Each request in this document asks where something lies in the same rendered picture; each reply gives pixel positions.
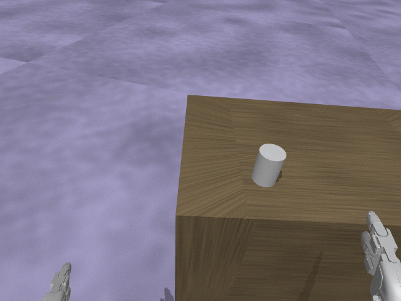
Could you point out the right robot hand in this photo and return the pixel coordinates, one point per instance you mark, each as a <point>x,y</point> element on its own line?
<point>381,261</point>

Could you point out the can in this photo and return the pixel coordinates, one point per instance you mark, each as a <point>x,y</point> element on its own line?
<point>268,164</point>

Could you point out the left robot hand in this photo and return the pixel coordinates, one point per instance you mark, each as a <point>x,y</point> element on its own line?
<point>60,290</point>

